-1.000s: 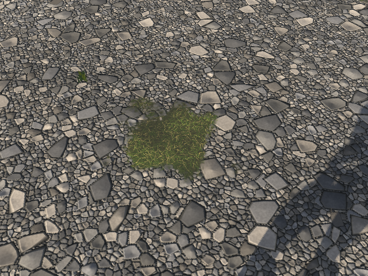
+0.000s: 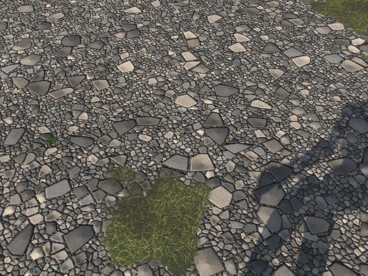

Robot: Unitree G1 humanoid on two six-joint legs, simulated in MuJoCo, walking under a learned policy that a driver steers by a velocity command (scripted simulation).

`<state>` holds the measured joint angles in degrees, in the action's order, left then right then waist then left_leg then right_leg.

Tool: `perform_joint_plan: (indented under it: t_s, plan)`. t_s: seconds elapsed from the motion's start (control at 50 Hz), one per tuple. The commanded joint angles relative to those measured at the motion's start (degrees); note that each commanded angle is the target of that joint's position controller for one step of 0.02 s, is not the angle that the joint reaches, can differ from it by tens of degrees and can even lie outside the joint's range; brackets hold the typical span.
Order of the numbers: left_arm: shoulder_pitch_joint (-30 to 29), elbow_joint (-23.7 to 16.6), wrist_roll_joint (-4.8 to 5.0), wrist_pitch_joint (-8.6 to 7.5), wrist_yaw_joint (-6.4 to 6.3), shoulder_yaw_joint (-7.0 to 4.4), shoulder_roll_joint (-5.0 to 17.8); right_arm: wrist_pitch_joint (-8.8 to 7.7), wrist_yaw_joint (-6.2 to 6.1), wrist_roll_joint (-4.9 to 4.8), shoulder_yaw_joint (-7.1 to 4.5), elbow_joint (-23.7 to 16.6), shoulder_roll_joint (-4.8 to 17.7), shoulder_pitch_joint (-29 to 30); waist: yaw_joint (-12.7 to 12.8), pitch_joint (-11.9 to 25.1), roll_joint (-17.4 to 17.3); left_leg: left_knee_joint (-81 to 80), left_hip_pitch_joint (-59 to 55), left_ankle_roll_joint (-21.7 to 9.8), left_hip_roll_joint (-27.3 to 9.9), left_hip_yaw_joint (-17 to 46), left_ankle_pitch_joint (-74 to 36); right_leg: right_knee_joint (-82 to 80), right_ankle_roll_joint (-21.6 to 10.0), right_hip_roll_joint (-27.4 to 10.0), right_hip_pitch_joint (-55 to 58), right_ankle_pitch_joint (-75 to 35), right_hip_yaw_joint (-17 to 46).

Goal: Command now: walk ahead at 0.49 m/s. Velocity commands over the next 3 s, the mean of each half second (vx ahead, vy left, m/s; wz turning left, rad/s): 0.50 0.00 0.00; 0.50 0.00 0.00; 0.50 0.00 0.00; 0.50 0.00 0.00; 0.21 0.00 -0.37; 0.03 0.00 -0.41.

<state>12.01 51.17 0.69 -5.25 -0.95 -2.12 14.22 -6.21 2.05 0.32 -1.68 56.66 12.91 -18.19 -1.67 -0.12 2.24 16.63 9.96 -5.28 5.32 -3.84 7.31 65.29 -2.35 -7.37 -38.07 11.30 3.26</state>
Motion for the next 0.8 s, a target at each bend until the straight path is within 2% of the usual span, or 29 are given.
perform_joint_plan:
  t_s: [0.02, 0.1, 0.16, 0.2, 0.24, 0.26, 0.28, 0.3, 0.32, 0.34, 0.36, 0.38, 0.4, 0.42, 0.46, 0.5, 0.56, 0.64, 0.72, 0.76, 0.8]
  plan:
    - [1.96, -2.42, -0.72, 0.17, -0.4, -0.8, 2.7, -1.04, -1.13, -0.07, -1.18, -3.11, 7.54, 2.28, 2.66, -3.16, -4.36, -11.82, 6.13, -9.77, -15.95, 11.78, -4.17, -8.03, 1.56, -2.38, -1.18, -9.26, 0.06]
    - [-7.39, -4.87, -0.17, -0.52, 0.35, -0.38, 1.64, -0.27, -2.03, -0.98, -1.45, -2.13, 9.14, -2.41, -0.73, -3.1, -4.38, -10.87, 0.9, -7.26, -15.12, 9.14, -5.01, -24.73, 2.01, 0.23, 0.59, -17.56, -2.15]
    - [-12.41, -6.5, 0.41, -0.69, 1.33, -0.13, 1.85, 0.35, -2.09, -1.47, -1.65, -0.86, 9.69, -5.53, -2.66, -4.16, -4.92, -9.02, -4.3, -6.96, -16.85, 9.42, -3.47, -30.59, 2.05, 1.43, 0.83, -16.06, -2.72]
    - [-14.35, -7.71, 0.57, -1.04, 2.12, -0.16, 2.46, 0.94, -2.19, -1.53, -1.82, -0.23, 9.74, -6.58, -2.78, -4.7, -5.18, -6.75, -8.42, -6.47, -18.75, 10.23, -3.56, -33.4, 0.93, 1.88, 0.41, -12.38, -2.46]
    - [-13.01, -8.05, 0.58, -1.55, 2.7, -0.55, 3.73, 1.55, -2.32, -1.56, -2.17, -0.13, 10.42, -6.05, -1.26, -3.86, -5.95, -3.6, -10.94, -5.55, -20.11, 11.02, -6.61, -35.75, -0.68, 2.85, 3.74, -7.71, -2.97]
    - [-9.87, -7.42, 0.53, -1.79, 2.78, -1.11, 4.8, 1.87, -2.35, -1.53, -2.27, -0.37, 10.83, -4.91, 0.87, -2.19, -6.57, 0.02, -11.04, -4.79, -19.71, 10.44, -13.38, -36.9, -1.65, 4.26, 8.82, -6.07, -4.22]
    - [-2.52, -5.22, 0.43, -1.93, 2.62, -2.34, 6.83, 2.19, -2.33, -1.26, -1.97, -0.71, 10.15, -3.86, 4.67, 2.02, -6.11, 8.77, -9.93, -3.47, -16.99, 8.12, -22.83, -38.15, -3.08, 6.24, 18.53, -5.66, -5.75]
    - [9.2, -2.26, 0.08, -2.04, 2.17, -3.91, 10.97, 2.18, -2.29, -0.44, -1.0, -1.9, 7.91, -3.33, 9.09, 10.34, -3.07, 24.35, -1.7, -1.45, -13.48, 4.88, -20.91, -36.51, -6.29, 1.24, 35.48, -7.11, -0.2]
    - [16.91, -0.73, -0.83, -1.55, 2.04, -5.57, 17.63, 0.93, -1.74, -0.22, 1.05, -2.92, 1.25, -9.26, 8.17, 18.78, 11.26, 47.99, 22.77, 3.22, -3.73, 0.65, 1.02, -39.82, -15.3, -13.19, 59.02, -0.9, 24.73]
    - [17.76, -0.48, -0.71, -1.49, 2.26, -4.29, 13.12, -0.69, -1.44, -1.16, 0.77, -2.0, 3.29, -9.34, 8.5, 22.53, 12.7, 57.43, 31.17, 2.66, -2.44, 9.58, 24.0, -47.79, -17.37, -16.23, 61.6, 3.78, 39.52]
    - [12.41, -1.37, -0.39, -1.62, 2.25, -3.08, 9.54, -1.53, -1.22, -2.7, -0.71, -3.52, 8.89, -3.98, 7.43, 13.82, 8.62, 60.83, 36.05, 1.34, -6.15, 10.65, 20.72, -48.21, -13.98, -14.33, 54.51, 3.98, 31.48]
    - [6.63, -2.81, -0.3, -1.48, 2.25, -2.31, 7.42, -1.64, -1.43, -2.79, -0.88, -4.58, 9.34, -0.11, 5.69, 8.89, 4.44, 59.04, 34.93, 0.95, -9.47, 8.93, 15.02, -49.22, -12.0, -12.03, 45.98, -0.34, 22.87]
    - [2.73, -3.41, -0.47, -1.39, 2.54, -1.7, 5.59, -1.28, -1.8, -1.99, -1.09, -4.85, 8.55, 1.87, 4.06, 5.05, 1.17, 55.24, 32.62, 1.26, -11.42, 7.96, 10.92, -51.47, -11.01, -9.46, 38.29, -4.37, 17.12]
    - [1.02, -3.43, -0.81, -1.53, 2.79, -1.25, 4.22, -0.44, -2.08, -1.41, -1.44, -4.77, 7.75, 1.42, 2.14, 3.19, 1.8, 51.72, 29.07, 1.48, -13.12, 8.12, 8.13, -53.55, -9.87, -7.15, 33.22, -6.72, 12.75]
    - [2.0, -2.11, -0.98, -1.78, 3.06, -1.28, 4.1, 1.06, -2.21, -1.21, -1.27, -4.09, 5.08, -0.69, 0.58, 2.01, 2.4, 49.15, 25.48, 2.24, -13.4, 7.17, 5.54, -56.1, -10.19, -5.21, 28.78, -11.15, 8.4]
    - [4.17, -0.75, -1.03, -1.95, 2.63, -1.73, 5.76, 1.65, -2.4, -0.94, -1.51, -5.0, 5.04, 1.17, 0.26, 0.52, 1.39, 45.61, 28.13, 3.1, -13.63, 6.89, 1.96, -57.28, -10.83, -4.97, 28.68, -16.22, 5.64]
    - [7.01, 0.6, -0.88, -1.4, 1.61, -1.86, 6.46, 1.59, -2.36, -0.55, -1.68, -7.36, 4.76, 7.98, 1.63, -1.03, 0.81, 35.83, 32.59, 4.11, -13.64, 6.65, -5.63, -58.07, -10.34, -4.72, 31.1, -18.57, 3.27]
    - [10.09, 1.97, -0.33, -0.96, 0.85, -1.93, 7.36, 1.14, -1.68, -0.9, -1.26, -9.55, 3.67, 16.16, 4.08, -2.87, 1.13, 22.65, 30.14, 4.09, -11.65, 4.66, -13.75, -59.28, -8.88, -3.55, 32.42, -14.71, 0.37]
    - [13.75, 4.25, 0.11, -0.16, 0.57, -2.21, 7.69, 0.71, -0.61, -1.41, -0.96, -11.75, 3.85, 22.2, 5.79, -5.22, 1.19, 16.43, 31.54, 3.18, -10.61, 4.41, -11.94, -57.5, -8.76, -6.04, 39.19, -13.73, 0.55]
    - [13.92, 4.87, 0.27, 0.37, 0.26, -2.53, 8.06, 0.28, 0.13, -1.51, -0.99, -12.79, 4.31, 23.53, 5.35, -5.53, 1.33, 14.5, 31.5, 1.96, -10.28, 4.49, -8.55, -55.25, -8.24, -7.66, 42.57, -15.92, 0.89]
    - [12.68, 4.86, 0.33, 0.87, 0.08, -2.9, 8.82, -0.09, 0.55, -1.53, -1.46, -12.65, 5.55, 21.39, 3.49, -3.83, 2.19, 13.04, 26.15, 0.56, -8.82, 3.27, -4.4, -51.73, -7.26, -8.16, 44.0, -23.12, 0.63]
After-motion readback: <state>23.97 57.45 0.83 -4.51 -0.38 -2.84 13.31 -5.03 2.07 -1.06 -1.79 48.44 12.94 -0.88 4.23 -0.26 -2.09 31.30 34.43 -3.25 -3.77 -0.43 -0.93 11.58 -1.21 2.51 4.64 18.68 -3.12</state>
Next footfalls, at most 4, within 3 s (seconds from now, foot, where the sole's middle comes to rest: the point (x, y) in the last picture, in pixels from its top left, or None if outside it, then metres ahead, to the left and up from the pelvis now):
0.30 right None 0.34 -0.17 -0.78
0.86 left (167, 242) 0.65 0.07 -0.78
1.42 right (219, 174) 0.97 -0.16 -0.78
1.98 left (163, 126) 1.27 0.09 -0.78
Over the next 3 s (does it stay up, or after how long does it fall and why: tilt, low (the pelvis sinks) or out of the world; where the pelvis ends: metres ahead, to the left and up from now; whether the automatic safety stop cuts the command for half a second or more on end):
stays up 1.33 0.00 -0.01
